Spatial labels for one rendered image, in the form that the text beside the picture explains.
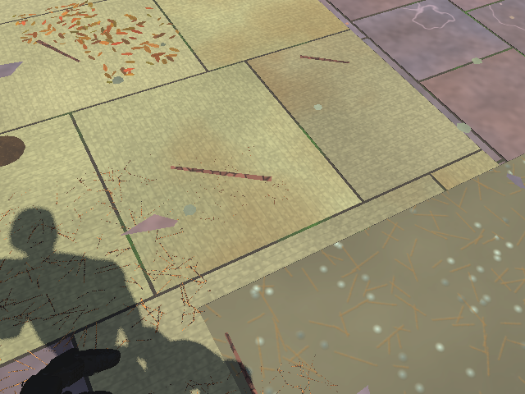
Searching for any left robot hand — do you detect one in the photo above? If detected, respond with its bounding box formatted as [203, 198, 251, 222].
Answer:
[20, 348, 121, 394]

